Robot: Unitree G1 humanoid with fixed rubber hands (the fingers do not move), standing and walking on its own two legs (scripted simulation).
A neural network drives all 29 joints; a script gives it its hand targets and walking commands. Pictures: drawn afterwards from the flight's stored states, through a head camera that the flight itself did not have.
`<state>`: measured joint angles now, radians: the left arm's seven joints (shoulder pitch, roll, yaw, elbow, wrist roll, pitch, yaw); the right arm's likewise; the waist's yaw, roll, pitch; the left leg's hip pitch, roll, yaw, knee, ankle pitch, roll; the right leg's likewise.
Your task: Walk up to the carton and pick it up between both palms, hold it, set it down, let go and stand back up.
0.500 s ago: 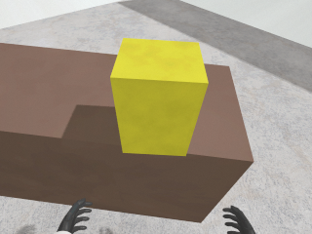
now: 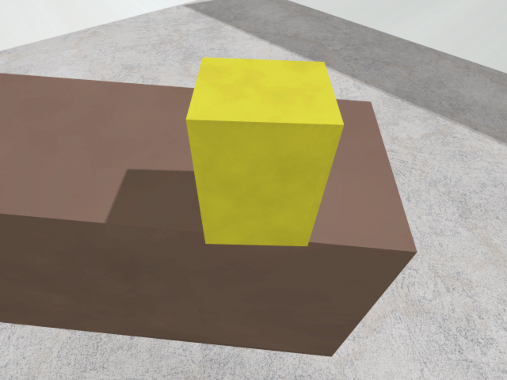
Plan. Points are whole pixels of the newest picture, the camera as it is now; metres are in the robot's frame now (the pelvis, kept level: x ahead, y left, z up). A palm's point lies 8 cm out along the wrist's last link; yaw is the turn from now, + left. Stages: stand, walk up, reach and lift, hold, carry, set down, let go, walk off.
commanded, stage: stand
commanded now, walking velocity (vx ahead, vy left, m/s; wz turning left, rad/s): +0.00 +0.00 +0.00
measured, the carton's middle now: (259, 160) +0.45 +0.01 +0.11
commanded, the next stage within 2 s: none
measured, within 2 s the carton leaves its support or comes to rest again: neither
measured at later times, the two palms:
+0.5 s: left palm out of the picture -0.05 +0.22 -0.14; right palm out of the picture -0.05 -0.23 -0.14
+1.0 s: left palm out of the picture -0.07 +0.21 -0.14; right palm out of the picture -0.08 -0.21 -0.14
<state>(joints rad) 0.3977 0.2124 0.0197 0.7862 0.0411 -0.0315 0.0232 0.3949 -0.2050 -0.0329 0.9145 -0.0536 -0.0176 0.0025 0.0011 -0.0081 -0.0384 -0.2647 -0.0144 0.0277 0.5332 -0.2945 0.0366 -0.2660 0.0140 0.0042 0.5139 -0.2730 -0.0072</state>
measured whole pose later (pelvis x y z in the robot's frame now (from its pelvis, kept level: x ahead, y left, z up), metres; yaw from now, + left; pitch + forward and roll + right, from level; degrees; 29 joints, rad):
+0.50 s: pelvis -0.03 +0.00 +0.00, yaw +0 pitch +0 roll +0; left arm 0.40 0.16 0.00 1.01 0.03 -0.02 0.03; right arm 0.38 -0.17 -0.02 1.03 -0.03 -0.01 -0.01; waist 0.00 0.00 -0.01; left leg -0.25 -0.02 0.04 0.48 -0.23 0.04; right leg -0.26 0.01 0.01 0.47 -0.21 0.00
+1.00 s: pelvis -0.04 +0.00 +0.00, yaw +0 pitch +0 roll +0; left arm 0.37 0.13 -0.01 1.10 0.02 -0.02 0.03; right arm 0.38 -0.14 -0.01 1.10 -0.03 -0.01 -0.02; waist 0.00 0.00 -0.01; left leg -0.25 -0.02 0.04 0.46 -0.21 0.03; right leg -0.26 0.01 0.01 0.45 -0.19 -0.01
